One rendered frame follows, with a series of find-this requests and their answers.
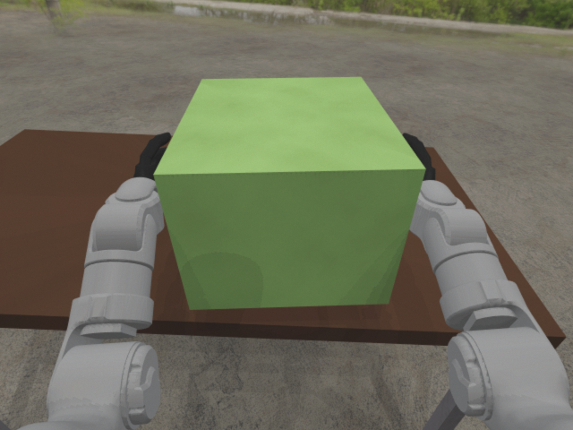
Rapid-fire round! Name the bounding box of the right robot forearm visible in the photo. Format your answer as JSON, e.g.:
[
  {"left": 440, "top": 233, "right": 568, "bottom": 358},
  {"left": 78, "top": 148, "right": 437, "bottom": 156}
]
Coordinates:
[{"left": 409, "top": 180, "right": 570, "bottom": 402}]

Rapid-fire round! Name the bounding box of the left robot forearm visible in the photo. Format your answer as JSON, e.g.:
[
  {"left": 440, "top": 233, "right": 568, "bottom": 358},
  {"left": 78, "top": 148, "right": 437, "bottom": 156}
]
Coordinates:
[{"left": 47, "top": 177, "right": 165, "bottom": 420}]

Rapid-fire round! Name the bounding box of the table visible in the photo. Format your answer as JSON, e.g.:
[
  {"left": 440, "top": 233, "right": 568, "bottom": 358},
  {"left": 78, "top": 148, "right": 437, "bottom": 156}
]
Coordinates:
[{"left": 0, "top": 129, "right": 567, "bottom": 430}]

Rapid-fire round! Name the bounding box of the left robot upper arm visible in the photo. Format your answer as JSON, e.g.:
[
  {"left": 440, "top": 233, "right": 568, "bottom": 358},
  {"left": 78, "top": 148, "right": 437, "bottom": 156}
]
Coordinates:
[{"left": 17, "top": 341, "right": 161, "bottom": 430}]

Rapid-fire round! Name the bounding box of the right robot upper arm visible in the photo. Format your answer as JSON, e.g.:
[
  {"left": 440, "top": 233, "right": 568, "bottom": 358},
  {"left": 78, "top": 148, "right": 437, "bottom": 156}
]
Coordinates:
[{"left": 448, "top": 327, "right": 573, "bottom": 430}]

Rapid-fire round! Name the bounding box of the right robot hand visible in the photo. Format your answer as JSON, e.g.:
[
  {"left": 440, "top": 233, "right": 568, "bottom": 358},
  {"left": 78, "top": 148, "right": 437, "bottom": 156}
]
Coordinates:
[{"left": 402, "top": 133, "right": 436, "bottom": 181}]

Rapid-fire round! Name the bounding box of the left robot hand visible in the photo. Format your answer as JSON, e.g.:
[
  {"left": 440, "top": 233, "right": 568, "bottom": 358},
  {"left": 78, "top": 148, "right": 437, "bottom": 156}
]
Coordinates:
[{"left": 133, "top": 133, "right": 171, "bottom": 181}]

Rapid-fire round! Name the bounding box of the carton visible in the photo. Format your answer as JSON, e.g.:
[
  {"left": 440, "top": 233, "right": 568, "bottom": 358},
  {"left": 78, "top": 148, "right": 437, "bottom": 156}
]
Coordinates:
[{"left": 153, "top": 77, "right": 426, "bottom": 310}]

